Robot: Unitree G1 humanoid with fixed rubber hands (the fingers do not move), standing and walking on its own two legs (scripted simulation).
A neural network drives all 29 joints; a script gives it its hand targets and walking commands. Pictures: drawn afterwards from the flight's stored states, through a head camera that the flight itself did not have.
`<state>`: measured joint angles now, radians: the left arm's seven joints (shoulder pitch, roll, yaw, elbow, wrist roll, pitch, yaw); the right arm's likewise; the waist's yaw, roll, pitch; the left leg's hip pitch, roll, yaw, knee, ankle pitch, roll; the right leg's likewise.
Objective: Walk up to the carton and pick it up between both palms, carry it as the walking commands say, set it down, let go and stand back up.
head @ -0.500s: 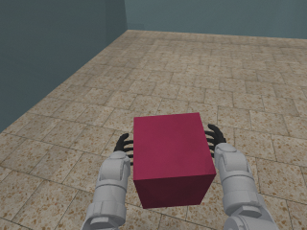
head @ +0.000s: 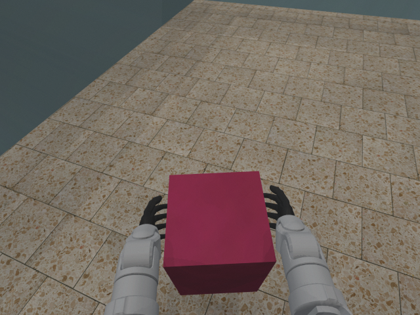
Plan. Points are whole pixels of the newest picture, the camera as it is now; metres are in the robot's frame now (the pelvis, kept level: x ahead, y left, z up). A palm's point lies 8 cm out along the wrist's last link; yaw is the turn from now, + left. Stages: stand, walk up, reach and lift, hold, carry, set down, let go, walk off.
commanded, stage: set down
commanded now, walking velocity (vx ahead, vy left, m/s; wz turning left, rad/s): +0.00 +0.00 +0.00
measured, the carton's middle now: (216, 238) +0.30 +0.07 -0.08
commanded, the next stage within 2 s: none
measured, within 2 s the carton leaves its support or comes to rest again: neither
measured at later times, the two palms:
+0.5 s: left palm (155, 242) +0.27 +0.22 -0.10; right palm (273, 240) +0.33 -0.05 -0.10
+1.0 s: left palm (163, 249) +0.29 +0.22 -0.19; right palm (268, 238) +0.36 -0.05 -0.17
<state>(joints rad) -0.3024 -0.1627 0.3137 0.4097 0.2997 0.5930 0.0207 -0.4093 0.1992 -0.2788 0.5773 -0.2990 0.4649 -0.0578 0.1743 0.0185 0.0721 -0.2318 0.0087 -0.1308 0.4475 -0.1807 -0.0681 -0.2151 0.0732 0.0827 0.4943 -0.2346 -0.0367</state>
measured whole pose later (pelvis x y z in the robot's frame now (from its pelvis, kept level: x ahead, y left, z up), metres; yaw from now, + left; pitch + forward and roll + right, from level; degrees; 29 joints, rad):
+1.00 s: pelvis -0.04 +0.01 -0.11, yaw +0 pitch +29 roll +0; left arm -0.52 -0.12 0.45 0.57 0.21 0.24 0.04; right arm -0.69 0.17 -0.36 0.75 -0.23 0.15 -0.09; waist 0.11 -0.07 -0.12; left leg -1.28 -0.06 -0.15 1.14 -0.37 -0.09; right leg -1.26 0.15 0.11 1.18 -0.42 0.00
